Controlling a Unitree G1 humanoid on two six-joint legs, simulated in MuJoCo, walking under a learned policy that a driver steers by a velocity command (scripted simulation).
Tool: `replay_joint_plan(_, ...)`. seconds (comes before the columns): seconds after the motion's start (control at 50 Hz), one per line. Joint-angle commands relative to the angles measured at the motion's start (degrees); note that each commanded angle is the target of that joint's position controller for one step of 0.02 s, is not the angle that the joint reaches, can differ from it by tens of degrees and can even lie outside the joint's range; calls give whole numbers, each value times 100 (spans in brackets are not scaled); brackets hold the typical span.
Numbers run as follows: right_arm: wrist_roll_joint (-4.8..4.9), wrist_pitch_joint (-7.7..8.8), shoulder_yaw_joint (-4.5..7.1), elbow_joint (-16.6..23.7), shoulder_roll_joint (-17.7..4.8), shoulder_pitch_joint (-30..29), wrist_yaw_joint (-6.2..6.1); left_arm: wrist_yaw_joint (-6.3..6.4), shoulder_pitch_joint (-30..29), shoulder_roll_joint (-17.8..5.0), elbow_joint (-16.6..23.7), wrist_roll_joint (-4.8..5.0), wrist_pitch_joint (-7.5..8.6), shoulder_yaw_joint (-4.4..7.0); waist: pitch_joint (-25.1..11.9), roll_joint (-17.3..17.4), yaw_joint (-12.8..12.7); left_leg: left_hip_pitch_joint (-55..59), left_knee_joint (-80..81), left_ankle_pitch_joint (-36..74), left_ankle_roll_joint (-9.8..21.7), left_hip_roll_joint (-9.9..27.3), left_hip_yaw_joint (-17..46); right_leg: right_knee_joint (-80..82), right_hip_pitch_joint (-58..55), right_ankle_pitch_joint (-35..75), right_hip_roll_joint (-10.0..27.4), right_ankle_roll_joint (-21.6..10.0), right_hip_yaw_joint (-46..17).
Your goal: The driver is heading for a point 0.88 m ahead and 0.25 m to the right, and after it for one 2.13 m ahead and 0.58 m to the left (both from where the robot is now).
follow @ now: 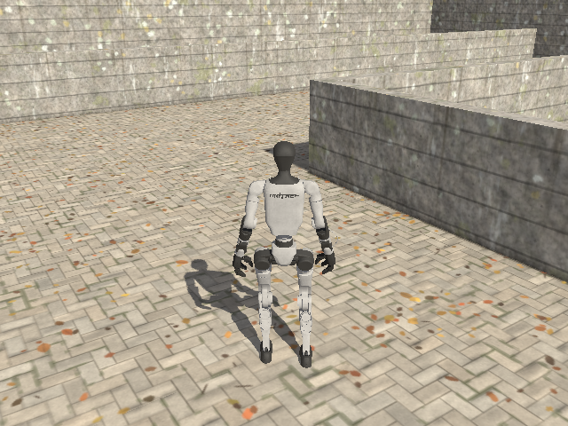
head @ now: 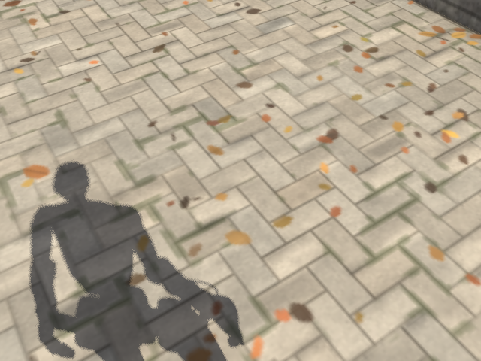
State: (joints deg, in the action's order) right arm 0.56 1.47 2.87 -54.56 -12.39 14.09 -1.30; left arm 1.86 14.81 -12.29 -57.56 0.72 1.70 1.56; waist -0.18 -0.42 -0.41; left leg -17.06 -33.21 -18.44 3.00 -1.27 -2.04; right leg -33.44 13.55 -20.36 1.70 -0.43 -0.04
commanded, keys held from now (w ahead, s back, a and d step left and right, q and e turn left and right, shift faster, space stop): w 1.00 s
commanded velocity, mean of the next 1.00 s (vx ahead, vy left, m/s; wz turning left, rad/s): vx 0.43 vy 0.00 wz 0.00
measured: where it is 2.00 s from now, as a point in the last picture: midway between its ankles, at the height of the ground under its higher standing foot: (278, 214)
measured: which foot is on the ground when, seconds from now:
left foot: down 0.00-0.58, up 0.60-1.00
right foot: down 0.00-0.18, up 0.20-0.54, down 0.56-1.00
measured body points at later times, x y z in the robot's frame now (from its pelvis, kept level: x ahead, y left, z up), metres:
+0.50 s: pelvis +0.18 -0.02 +0.00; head +0.21 -0.02 +0.45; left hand +0.42 +0.20 -0.09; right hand +0.10 -0.26 -0.14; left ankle +0.02 +0.10 -0.73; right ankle +0.36 -0.15 -0.70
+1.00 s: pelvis +0.44 -0.06 +0.02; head +0.45 -0.06 +0.47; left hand +0.43 +0.21 -0.12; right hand +0.62 -0.31 -0.09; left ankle +0.65 +0.12 -0.67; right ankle +0.37 -0.14 -0.73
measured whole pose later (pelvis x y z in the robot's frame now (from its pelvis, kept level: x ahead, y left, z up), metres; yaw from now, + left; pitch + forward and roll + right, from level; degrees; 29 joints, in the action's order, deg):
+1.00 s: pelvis +0.44 -0.06 +0.02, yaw +0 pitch +1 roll -1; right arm 0.7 4.4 3.8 -51.1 -14.3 4.3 0.0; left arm 0.1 21.3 -13.4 -57.2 0.4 5.1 2.4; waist -1.0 1.7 -3.8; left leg -39.4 -37.1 6.6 0.5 7.0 1.9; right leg -10.3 -0.2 -12.1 -3.9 -3.5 2.9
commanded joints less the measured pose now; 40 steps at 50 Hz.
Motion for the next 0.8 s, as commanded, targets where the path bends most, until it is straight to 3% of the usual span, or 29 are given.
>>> replay_joint_plan(0.02,68,264,123,242,-449,-82,22,1,229,-787,191,85,215,181,668,-170,-34,-487,486,-1495,402,256,432,1064,540,-1735,537,-729,-857)
replay_joint_plan(0.08,91,484,122,239,-365,-93,121,-67,471,-871,134,117,357,232,509,-528,-16,-771,-12,-772,416,160,267,1163,-62,-961,965,-989,-1529)
replay_joint_plan(0.12,109,562,130,149,-370,137,175,-101,406,-897,177,135,392,253,375,-612,137,-608,-115,-114,477,153,248,961,-244,94,1146,-1027,-1711)
replay_joint_plan(0.14,120,586,172,28,-489,393,194,-118,254,-821,271,130,413,240,276,-304,231,-147,48,398,550,231,431,533,-24,641,869,-875,-1331)
replay_joint_plan(0.16,153,592,260,-187,-706,998,199,-138,-147,-691,440,97,454,205,77,274,507,1014,527,941,746,482,1005,-478,818,1417,287,-537,-498)
replay_joint_plan(0.18,134,548,426,-467,-1209,1963,201,-162,-470,-497,616,39,546,156,-205,1367,880,2712,1184,1477,1226,1288,2532,-2349,2404,1519,-334,-109,296)
replay_joint_plan(0.2,21,548,338,-476,-1071,2201,240,-176,-655,-534,726,45,593,159,-202,1599,918,3228,1653,2234,1624,2182,3850,-3568,3579,-953,-398,-118,-98)
replay_joint_plan(0.22,-44,549,207,-390,-777,1822,235,-223,-819,-643,800,151,600,190,122,825,675,3137,1503,2238,1579,2297,3606,-4235,4148,-1061,-32,-292,-428)
replay_joint_plan(0.24,-60,537,137,-284,-647,1554,228,-268,-879,-554,820,219,582,160,222,450,540,3022,1579,2241,1463,2198,3097,-4422,4388,-704,177,-410,-417)
replay_joint_plan(0.26,-26,507,82,-257,-611,1361,224,-287,-918,-469,850,198,569,149,413,166,411,2782,1774,2228,1289,2064,2631,-4131,4461,-280,401,-439,-365)
replay_joint_plan(0.28,-6,464,20,-234,-505,1192,211,-288,-919,-478,845,136,542,178,484,163,294,2456,1968,2273,1074,1854,2181,-3712,4194,87,562,-409,-295)
replay_joint_plan(0.32,-38,361,-32,-202,-448,1068,146,-329,-923,-371,865,74,479,161,565,390,213,1836,2330,2326,883,1456,1470,-2900,3572,736,536,-211,-25)
replay_joint_plan(0.36,-58,328,-23,-145,-600,926,51,-344,-1363,-204,1041,21,443,85,683,389,245,1082,2548,2262,753,1056,799,-1586,2749,1540,339,-53,248)
replay_joint_plan(0.4,-32,364,41,-192,-872,1110,3,-351,-1799,-168,1198,43,415,50,660,538,352,744,2801,1974,732,1011,620,-562,1935,2102,89,5,414)
replay_joint_plan(0.44,61,406,102,-305,-989,1246,-5,-360,-1981,-355,1311,93,374,81,730,644,327,1029,2882,1786,728,1271,679,-85,1747,2281,78,-71,262)
replay_joint_plan(0.48,94,394,136,-368,-948,1209,4,-379,-1990,-551,1358,96,372,139,745,604,210,1566,2652,2171,635,1501,663,217,1761,2192,98,-250,142)
replay_joint_plan(0.52,43,329,185,-353,-1015,1074,19,-387,-1493,-797,1252,73,384,268,317,678,-119,1965,1852,3824,478,1538,515,189,1099,1822,-93,-469,256)
replay_joint_plan(0.54,2,273,179,-333,-973,1005,26,-368,-742,-967,1026,78,368,385,-137,681,-496,1871,921,4589,368,1357,346,132,180,1624,-281,-604,394)
replay_joint_plan(0.56,-51,235,125,-254,-846,948,33,-337,259,-1205,742,88,343,508,-725,541,-919,1090,-455,4240,186,1077,168,19,-1271,1505,-49,-797,116)
replay_joint_plan(0.58,-91,283,-51,-153,-199,1599,86,-308,1063,-1787,592,-68,328,628,-1699,-861,-731,-956,-2887,1793,-153,273,4,341,-3414,513,1471,-1587,-2274)
replay_joint_plan(0.6,38,438,-121,-228,-40,1702,136,-355,1112,-1566,544,-44,329,534,-2294,-1603,-653,-1889,-4204,-1288,-180,-264,744,1774,-3736,-708,2128,-1995,-4609)
replay_joint_plan(0.62,192,551,29,-70,-606,1124,162,-380,540,-1203,614,10,382,414,-1313,-1140,-588,-2500,-4713,-1052,-24,119,972,1988,-2923,-1162,1931,-1640,-4121)
replay_joint_plan(0.64,242,597,65,111,-805,583,143,-381,-7,-962,745,6,411,338,-673,-685,-438,-2549,-4601,-522,107,446,790,2056,-1984,-869,1750,-1405,-3246)
replay_joint_plan(0.66,169,579,93,160,-802,364,85,-406,-456,-838,800,-50,446,287,-282,-251,-205,-2242,-4224,-15,125,727,679,2208,-1026,-173,1536,-1283,-2524)
replay_joint_plan(0.68,78,498,145,134,-762,438,31,-426,-698,-691,815,-115,489,244,-170,-304,32,-1832,-3845,276,143,939,719,2333,-428,284,1281,-1158,-1995)
replay_joint_plan(0.72,51,341,138,54,-518,716,5,-438,-687,-616,720,-123,507,222,-115,-442,233,-1392,-3492,434,111,1037,686,2590,105,554,1065,-1176,-1475)
replay_joint_plan(0.8,-26,256,204,317,-627,-31,-33,-287,-153,-930,513,-115,516,277,255,-214,137,-2246,-2500,1313,-118,1118,641,2912,1,895,1097,-1327,-1159)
